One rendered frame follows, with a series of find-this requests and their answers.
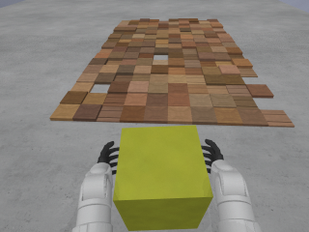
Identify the robot left hand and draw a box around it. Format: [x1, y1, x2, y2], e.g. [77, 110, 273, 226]
[97, 141, 120, 175]

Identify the robot right forearm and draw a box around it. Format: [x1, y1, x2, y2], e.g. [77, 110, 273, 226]
[211, 159, 262, 232]

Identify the carton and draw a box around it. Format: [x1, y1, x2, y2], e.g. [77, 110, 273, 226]
[113, 125, 213, 231]

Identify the robot right hand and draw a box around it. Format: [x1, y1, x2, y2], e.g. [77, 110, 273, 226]
[201, 139, 224, 174]

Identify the robot left forearm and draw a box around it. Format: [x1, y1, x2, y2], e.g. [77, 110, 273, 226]
[71, 162, 113, 232]

